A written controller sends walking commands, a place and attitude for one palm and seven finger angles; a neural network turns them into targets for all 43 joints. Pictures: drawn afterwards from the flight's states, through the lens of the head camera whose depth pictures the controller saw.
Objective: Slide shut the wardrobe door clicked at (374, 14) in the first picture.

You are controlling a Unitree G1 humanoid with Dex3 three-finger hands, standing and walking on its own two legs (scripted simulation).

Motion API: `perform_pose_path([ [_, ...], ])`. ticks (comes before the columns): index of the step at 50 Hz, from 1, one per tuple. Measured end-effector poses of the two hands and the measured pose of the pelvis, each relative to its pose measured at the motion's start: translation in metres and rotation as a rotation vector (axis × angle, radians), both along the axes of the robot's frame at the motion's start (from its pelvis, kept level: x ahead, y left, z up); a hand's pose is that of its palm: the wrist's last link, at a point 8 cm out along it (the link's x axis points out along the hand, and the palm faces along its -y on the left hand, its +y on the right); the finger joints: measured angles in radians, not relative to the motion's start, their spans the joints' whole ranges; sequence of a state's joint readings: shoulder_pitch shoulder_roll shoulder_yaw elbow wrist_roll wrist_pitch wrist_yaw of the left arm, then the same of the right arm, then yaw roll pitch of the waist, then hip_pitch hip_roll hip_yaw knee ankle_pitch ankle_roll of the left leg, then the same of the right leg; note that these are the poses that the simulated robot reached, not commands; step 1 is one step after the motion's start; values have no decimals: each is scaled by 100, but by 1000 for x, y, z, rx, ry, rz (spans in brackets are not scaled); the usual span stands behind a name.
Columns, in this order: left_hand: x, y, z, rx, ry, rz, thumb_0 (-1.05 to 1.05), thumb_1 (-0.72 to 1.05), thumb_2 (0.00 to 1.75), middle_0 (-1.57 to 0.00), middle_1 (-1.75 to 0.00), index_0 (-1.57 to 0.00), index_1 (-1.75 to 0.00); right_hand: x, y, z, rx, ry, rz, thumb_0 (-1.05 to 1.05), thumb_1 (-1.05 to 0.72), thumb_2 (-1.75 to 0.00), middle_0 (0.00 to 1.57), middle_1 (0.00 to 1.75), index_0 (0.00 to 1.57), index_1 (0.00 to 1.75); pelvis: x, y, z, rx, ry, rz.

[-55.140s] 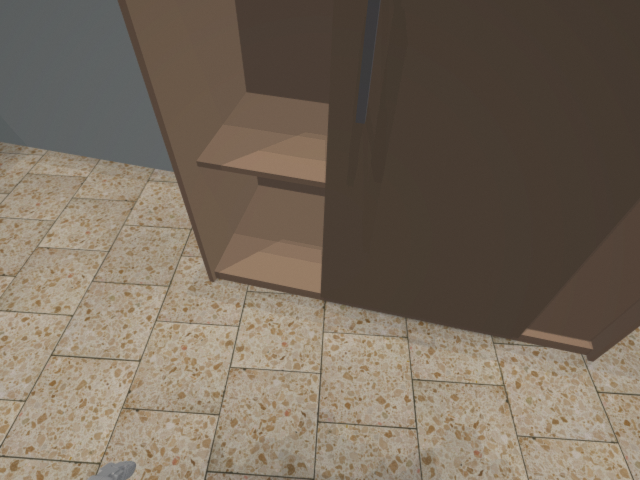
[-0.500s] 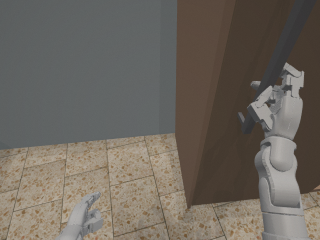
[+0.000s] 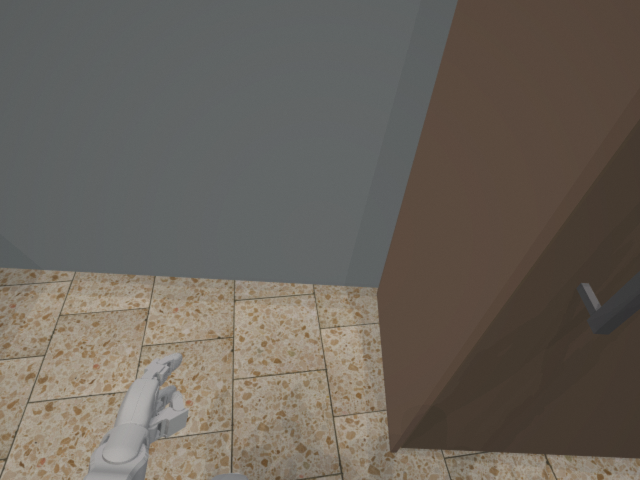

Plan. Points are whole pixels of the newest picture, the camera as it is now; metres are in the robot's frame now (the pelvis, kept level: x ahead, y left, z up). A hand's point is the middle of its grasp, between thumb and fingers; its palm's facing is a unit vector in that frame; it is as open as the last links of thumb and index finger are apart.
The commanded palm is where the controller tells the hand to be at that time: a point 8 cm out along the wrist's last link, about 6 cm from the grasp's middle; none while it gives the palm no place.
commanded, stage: stop walking and hold the door there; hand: right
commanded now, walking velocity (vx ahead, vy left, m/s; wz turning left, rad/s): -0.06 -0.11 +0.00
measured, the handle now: out of the picture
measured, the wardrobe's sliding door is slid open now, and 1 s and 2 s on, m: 0.00 0.00 0.00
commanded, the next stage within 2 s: none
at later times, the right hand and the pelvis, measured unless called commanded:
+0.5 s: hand out of the picture +0.26 -0.30 +0.20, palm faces +0.55 +0.80 -0.23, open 6.8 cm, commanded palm +0.21 -0.32 +0.18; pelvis +0.00 -0.01 +0.03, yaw +4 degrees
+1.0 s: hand out of the picture +0.26 -0.31 +0.20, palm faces +0.48 +0.85 -0.23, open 6.9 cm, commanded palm +0.21 -0.32 +0.18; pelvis -0.01 -0.05 +0.01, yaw +2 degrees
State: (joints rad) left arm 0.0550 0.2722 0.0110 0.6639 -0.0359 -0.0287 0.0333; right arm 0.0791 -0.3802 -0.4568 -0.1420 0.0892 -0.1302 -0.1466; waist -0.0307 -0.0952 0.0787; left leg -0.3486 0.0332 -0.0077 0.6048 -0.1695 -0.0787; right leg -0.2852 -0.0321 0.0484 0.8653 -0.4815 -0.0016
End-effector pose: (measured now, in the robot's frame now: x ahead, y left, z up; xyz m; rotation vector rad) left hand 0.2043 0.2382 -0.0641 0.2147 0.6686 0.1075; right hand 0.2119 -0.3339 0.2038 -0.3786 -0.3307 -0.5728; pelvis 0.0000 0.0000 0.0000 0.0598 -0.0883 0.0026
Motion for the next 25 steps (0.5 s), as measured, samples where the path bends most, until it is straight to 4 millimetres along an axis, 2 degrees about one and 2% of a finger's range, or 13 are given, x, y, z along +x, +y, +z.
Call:
perform_pose_path([
  [5, -46, 15, 14, 68, 67, 104, 1, 90, 90, -20, -30, -20, -29, 1, -5, -2, 15, -21, 37, -27, -76, -107, 38, 130, 3, 104, 7, -7, 14, -36, 10, 27],
  [10, -75, 9, 15, 44, 111, 131, 1, 90, 90, -20, -30, -20, -29, 0, -3, -1, 28, -3, 25, -26, -77, -106, 36, 128, 3, 106, 16, -9, 25, -25, 38, 17],
  [16, -79, -3, 7, 4, 118, 127, 1, 90, 90, -20, -30, -20, -30, 0, -1, -2, 29, -4, 19, -26, -81, -103, 35, 129, 1, 106, 10, -11, 24, -38, 41, 51],
  [25, -71, -14, 16, -34, 41, 109, 1, 90, 90, -20, -30, -21, -30, -2, -1, 0, 44, 25, 24, -26, -83, -98, 34, 124, 0, 107, -4, -11, 27, -50, 47, 67],
])
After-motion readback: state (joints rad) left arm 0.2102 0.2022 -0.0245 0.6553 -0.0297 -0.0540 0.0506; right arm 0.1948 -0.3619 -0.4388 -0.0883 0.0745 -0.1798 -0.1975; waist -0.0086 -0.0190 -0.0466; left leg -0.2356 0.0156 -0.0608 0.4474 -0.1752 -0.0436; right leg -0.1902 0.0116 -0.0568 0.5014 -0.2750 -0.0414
